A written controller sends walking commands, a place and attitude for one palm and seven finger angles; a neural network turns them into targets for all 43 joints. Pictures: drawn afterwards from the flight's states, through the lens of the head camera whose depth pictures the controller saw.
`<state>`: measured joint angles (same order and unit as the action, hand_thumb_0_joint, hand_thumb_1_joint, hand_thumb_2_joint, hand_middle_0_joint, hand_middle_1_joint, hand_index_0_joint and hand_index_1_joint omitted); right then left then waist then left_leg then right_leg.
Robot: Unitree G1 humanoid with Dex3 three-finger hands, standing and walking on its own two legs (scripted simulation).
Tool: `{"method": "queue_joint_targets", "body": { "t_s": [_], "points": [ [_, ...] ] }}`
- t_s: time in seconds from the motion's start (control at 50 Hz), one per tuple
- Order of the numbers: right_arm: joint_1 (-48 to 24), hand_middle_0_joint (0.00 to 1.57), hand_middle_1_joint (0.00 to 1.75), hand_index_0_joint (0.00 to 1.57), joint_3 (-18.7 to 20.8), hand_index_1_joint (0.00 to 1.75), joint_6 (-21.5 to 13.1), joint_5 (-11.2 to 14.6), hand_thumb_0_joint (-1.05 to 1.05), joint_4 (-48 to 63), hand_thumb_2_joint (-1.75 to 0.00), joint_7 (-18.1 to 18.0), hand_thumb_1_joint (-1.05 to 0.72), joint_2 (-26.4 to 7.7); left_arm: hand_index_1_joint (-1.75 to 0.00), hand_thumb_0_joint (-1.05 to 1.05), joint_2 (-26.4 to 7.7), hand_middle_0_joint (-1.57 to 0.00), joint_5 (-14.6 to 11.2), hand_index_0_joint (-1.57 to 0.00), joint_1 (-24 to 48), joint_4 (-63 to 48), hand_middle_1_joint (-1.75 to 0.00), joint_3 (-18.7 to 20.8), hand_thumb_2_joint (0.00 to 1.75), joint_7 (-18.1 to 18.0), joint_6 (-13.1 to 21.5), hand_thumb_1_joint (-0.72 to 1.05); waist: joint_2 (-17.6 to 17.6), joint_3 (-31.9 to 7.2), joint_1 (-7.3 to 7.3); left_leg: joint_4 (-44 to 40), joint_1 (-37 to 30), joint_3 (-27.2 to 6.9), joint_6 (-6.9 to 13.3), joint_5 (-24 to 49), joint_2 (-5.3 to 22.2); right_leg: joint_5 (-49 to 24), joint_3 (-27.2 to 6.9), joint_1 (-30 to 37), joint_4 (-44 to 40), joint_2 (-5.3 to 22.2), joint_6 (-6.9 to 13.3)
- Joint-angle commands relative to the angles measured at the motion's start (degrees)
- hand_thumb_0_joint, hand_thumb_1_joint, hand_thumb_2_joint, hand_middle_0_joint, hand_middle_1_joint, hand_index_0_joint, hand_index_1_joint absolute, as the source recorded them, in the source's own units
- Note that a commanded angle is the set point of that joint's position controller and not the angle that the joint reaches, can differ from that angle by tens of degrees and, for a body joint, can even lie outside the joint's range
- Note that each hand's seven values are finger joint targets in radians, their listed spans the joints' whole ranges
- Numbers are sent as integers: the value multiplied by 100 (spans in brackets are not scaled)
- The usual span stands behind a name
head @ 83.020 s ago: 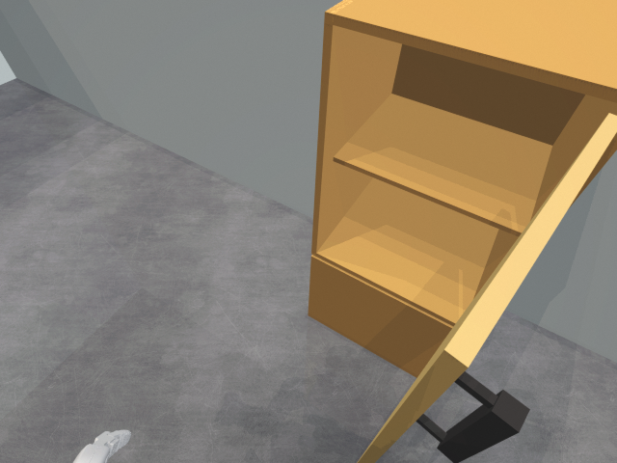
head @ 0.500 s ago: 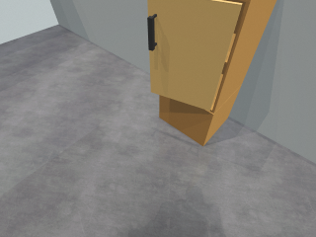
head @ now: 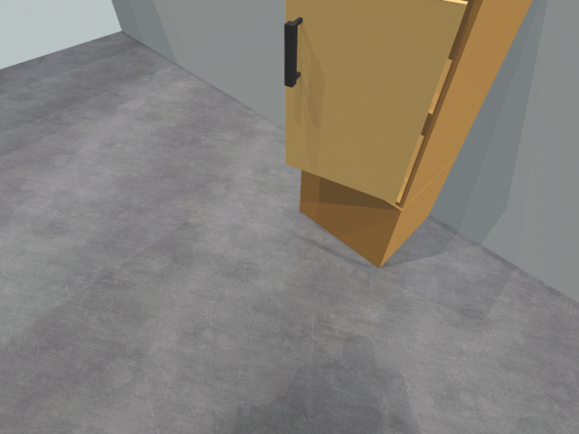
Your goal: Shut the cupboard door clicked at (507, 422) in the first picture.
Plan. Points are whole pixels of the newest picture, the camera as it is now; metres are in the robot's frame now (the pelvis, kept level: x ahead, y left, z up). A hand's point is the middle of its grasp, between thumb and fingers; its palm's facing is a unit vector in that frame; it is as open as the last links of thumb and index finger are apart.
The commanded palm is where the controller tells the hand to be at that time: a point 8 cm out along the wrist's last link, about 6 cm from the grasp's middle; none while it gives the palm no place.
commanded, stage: walk to a spot facing it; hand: left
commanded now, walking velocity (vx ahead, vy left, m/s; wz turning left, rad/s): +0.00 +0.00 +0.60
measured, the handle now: (294, 52) +0.99 +0.03 +0.05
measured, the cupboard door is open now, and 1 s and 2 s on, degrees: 16 16 16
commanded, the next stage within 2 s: turn to face it in 1.10 s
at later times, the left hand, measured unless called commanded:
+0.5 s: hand out of the picture +0.03 +0.27 -0.16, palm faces +0.29 -0.93 -0.24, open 7.4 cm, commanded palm none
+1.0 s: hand out of the picture +0.03 +0.19 -0.16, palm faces +0.65 -0.73 -0.23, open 7.4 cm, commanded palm none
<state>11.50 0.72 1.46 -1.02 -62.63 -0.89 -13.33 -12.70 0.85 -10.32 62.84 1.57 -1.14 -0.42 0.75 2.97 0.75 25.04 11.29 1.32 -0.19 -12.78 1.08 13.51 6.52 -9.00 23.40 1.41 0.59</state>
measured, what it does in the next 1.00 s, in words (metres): walks ahead, turning left: right foot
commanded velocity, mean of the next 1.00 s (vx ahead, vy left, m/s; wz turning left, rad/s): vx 0.23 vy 0.00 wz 0.60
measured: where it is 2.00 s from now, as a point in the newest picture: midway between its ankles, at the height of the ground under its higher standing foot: (210, 417)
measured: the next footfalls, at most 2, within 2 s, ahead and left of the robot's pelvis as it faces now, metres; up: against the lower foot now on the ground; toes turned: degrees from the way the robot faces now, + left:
right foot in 0.70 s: +0.17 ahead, -0.07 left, +0.00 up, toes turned +26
left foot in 1.16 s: +0.22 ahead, +0.26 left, +0.00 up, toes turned +52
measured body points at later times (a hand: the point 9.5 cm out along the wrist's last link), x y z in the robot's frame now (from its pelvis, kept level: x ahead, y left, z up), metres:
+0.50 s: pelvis +0.01 +0.04 +0.00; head +0.06 +0.07 +0.45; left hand +0.02 +0.32 -0.15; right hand +0.10 -0.19 -0.14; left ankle +0.00 +0.12 -0.74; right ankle +0.04 -0.12 -0.68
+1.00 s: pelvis +0.15 +0.05 +0.00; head +0.19 +0.07 +0.45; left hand -0.01 +0.23 -0.14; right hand +0.38 -0.10 -0.15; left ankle +0.11 +0.20 -0.67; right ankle +0.14 -0.08 -0.74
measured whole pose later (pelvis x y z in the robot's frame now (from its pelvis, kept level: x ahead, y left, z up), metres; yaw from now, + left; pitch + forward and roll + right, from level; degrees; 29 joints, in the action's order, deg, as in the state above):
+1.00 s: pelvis +0.15 +0.05 +0.00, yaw +40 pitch +1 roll +1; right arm 9.6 4.4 2.4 -1.9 -53.6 2.4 -15.1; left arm -8.7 1.7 -20.4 55.5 2.4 -0.6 3.4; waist 1.4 4.9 0.8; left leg 60.2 37.2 1.9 -0.4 -12.4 3.7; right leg 18.7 14.0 -1.4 19.4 4.2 -0.9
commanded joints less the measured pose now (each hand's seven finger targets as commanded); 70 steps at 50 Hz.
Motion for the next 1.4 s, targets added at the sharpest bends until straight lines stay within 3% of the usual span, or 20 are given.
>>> {"method": "queue_joint_targets", "body": {
  "t_s": [0.0, 0.06, 0.14, 0.18, 0.24, 0.32, 0.54, 0.62, 0.64, 0.66, 0.68, 0.76, 0.84, 1.0, 1.08, 1.12, 1.14, 1.16, 1.26, 1.38],
  "points": [
    [88, 20, 30, 20, 208, 30, 69, 7, 0, 479, -90, -4, -90, -415, -30, 0, -1044, -20, 45, -20, -495, -357, -30, 333, 90, -113, -11, 90, -1065, -169, -197, 1835, 1006, 104, -84, -1010, 84, -1540, -1008, 335, -582, 1843, 890],
    [39, 20, 30, 20, 283, 30, 96, 43, 0, 699, -90, 33, -90, -381, -30, 0, -1001, -20, 126, -20, -299, -610, -30, 403, 90, -160, -9, 90, -947, -124, -133, 2868, 1396, -39, -82, -1826, 305, -2339, -779, 274, -333, 2239, 1145],
    [694, 20, 30, 20, 275, 30, 30, 15, 0, 671, -90, 118, -90, -340, -30, 0, -996, -20, 41, -20, -50, -895, -30, 445, 90, -97, -57, 90, -300, -319, 227, 425, 77, 191, -82, 330, 260, -1605, 233, -345, 1058, 1656, 283],
    [1122, 20, 30, 20, 493, 30, 1, -84, 0, 692, -90, 18, -90, -1222, -30, 0, -452, -20, -10, -20, 4, -1210, -30, 347, 90, -75, -171, 90, 2166, -213, 401, -869, -293, -2846, 916, 2693, 2044, 2512, 92, -2077, 3311, 286, -427],
    [703, 20, 30, 20, 452, 30, -8, -112, 0, 875, -90, -64, -90, -1031, -30, 0, -523, -20, 83, -20, 279, -1265, -30, 433, 90, -30, -221, 90, 1134, -132, 206, -1104, 334, -2505, 761, -103, 1556, 1310, -738, -2283, 4203, 426, -285],
    [645, 20, 30, 20, 404, 30, -138, -83, 0, 972, -90, -99, -90, -881, -30, 0, -467, -20, 77, -20, 115, -1226, -30, 412, 90, 98, -58, 90, 392, -520, 133, -1046, -380, -2162, 759, -451, 1116, 536, -791, -2521, 3879, 303, -404],
    [922, 20, 30, 20, 522, 30, -206, -92, 0, 945, -90, -17, -90, -993, -30, 0, -476, -20, 87, -20, 673, -1687, -30, 342, 90, 217, 111, 90, 798, -298, 295, -1095, -465, -2758, 1130, -1309, 912, 738, -633, -2347, 1985, 32, -419],
    [372, 20, 30, 20, 530, 30, -185, -55, 0, 1077, -90, 6, -90, -965, -30, 0, -592, -20, 72, -20, -223, -1451, -30, 401, 90, 211, 150, 90, 640, -373, -238, -480, 1125, -2494, 859, -1557, 444, 178, -473, -7, 585, -254, -349],
    [196, 20, 30, 20, 495, 30, -204, -10, 0, 1157, -90, 21, -90, -747, -30, 0, -836, -20, 97, -20, -733, -1323, -30, 497, 90, 168, 200, 90, -12, -458, -522, 162, 2227, -2104, 636, -1895, 38, 578, -910, 1276, -164, 128, -261],
    [260, 20, 30, 20, 410, 30, -252, 66, 0, 1260, -90, 45, -90, -350, -30, 0, -1502, -20, 178, -20, -1232, -1267, -30, 618, 90, 71, 265, 90, -1616, -820, -749, 2016, 3387, -966, 232, -2113, -612, 2231, -2896, 2349, -1059, 1780, 205],
    [79, 20, 30, 20, 460, 30, -253, -36, 0, 1353, -90, 72, -90, -509, -30, 0, -1513, -20, 107, -20, -1233, -1256, -30, 591, 90, 25, 207, 90, -1657, -427, -670, 3489, 3503, -575, 89, -2117, -550, 3166, -3956, 1412, -1703, 2658, 598],
    [377, 20, 30, 20, 476, 30, -129, -126, 0, 1113, -90, 253, -90, -407, -30, 0, -685, -20, 63, -20, -212, -1426, -30, 411, 90, 19, 342, 90, -1065, 229, 101, 4621, 3057, -499, -21, -534, 265, 1843, -1949, -88, -1523, 1924, 425],
    [39, 20, 30, 20, 384, 30, -83, -60, 0, 1207, -90, 332, -90, -200, -30, 0, -486, -20, 47, -20, -937, -1160, -30, 331, 90, 30, 480, 90, -962, 170, -14, 4292, 3120, -86, -120, 19, 202, -1626, -357, 589, -1034, 1481, 281],
    [-1181, 20, 30, 20, 205, 30, -100, -50, 0, 1686, -90, 440, -90, -61, -30, 0, -605, -20, 100, -20, -1677, -876, -30, 334, 90, -44, 497, 90, -929, 201, -295, 2210, 2950, 546, 81, -96, 166, -3834, 406, 1563, -544, 1678, 303],
    [-397, 20, 30, 20, 253, 30, -193, -64, 0, 1567, -90, 368, -90, -336, -30, 0, -1019, -20, 79, -20, -1515, -932, -30, 422, 90, -19, 492, 90, -967, -343, 141, 1222, 1156, 981, 429, -486, -405, -5526, 750, 1402, 882, 1856, 251],
    [1050, 20, 30, 20, 449, 30, -224, -124, 0, 1274, -90, 293, -90, -1034, -30, 0, -1008, -20, -3, -20, -1297, -1090, -30, 443, 90, 38, 467, 90, -261, -1360, 908, 505, -1623, 97, 747, 654, 156, -3123, 925, -353, 3285, 1530, -82],
    [1556, 20, 30, 20, 635, 30, -275, -143, 0, 1191, -90, 216, -90, -1799, -30, 0, -621, -20, -71, -20, -1315, -1339, -30, 354, 90, 139, 443, 90, 1302, -1955, 960, 393, -2984, -2785, 1673, 2601, 2098, 1856, 617, -2476, 5256, 430, -402],
    [1734, 20, 30, 20, 624, 30, -217, 19, 0, 1136, -90, 144, -90, -1952, -30, 0, -768, -20, -53, -20, -717, -1640, -30, 313, 90, 82, 356, 90, 618, -2063, 1008, -68, -2966, -3233, 1892, 3073, 2405, 2035, -321, -2935, 5884, 418, -326],
    [-120, 20, 30, 20, 157, 30, -417, -10, 0, 1448, -90, -69, -90, -615, -30, 0, -145, -20, 80, -20, -1525, -911, -30, 252, 90, 39, 83, 90, 352, -515, -165, -645, 24, -660, 803, 2695, 1346, 560, -710, -1950, 4797, 739, -337],
    [154, 20, 30, 20, 101, 30, -376, 24, 0, 1065, -90, -150, -90, -416, -30, 0, -63, -20, 24, -20, -1346, -749, -30, 242, 90, -11, -175, 90, 318, -454, -256, -699, -154, 50, 349, 3722, 1258, -34, -821, -1802, 3839, 279, -327]
  ]
}}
